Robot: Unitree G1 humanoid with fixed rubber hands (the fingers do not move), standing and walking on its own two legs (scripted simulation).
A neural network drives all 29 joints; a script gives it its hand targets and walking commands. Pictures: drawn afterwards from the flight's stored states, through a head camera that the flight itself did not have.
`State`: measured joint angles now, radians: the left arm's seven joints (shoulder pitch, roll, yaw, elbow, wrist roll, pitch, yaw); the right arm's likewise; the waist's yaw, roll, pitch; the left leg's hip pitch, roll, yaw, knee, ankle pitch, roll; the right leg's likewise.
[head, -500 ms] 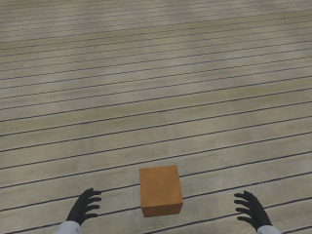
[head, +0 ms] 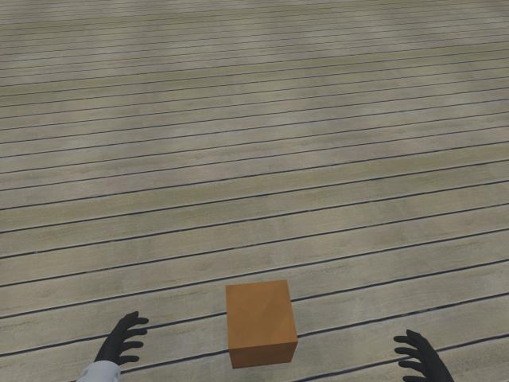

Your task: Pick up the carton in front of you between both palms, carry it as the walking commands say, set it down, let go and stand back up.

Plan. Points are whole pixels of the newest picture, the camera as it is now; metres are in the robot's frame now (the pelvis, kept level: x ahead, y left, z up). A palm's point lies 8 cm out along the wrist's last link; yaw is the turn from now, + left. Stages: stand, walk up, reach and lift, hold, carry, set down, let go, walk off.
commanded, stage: stand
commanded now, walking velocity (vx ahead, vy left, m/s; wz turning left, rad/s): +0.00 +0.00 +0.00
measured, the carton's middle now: (259, 325) +0.42 +0.02 -0.65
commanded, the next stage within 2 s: none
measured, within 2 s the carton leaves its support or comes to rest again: neither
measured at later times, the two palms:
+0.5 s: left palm (89, 370) +0.15 +0.29 -0.09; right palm out of the picture +0.14 -0.28 -0.08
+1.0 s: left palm out of the picture +0.11 +0.31 -0.10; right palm out of the picture +0.11 -0.29 -0.08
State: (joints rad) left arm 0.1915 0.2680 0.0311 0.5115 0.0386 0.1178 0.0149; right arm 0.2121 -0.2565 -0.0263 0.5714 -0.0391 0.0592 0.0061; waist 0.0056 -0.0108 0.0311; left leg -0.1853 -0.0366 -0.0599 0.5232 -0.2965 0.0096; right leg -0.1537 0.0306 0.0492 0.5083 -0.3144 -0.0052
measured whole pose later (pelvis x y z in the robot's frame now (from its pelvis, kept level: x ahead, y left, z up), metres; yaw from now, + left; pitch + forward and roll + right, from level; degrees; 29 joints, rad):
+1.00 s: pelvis +0.00 +0.01 +0.01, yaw -1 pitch -2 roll +0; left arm 0.15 0.37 0.01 0.93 0.03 -0.01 0.02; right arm 0.15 -0.37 -0.02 0.91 -0.02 -0.01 -0.02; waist 0.00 -0.02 0.02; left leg -0.13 -0.04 -0.04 0.40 -0.23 0.03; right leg -0.10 0.02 0.07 0.38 -0.25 0.01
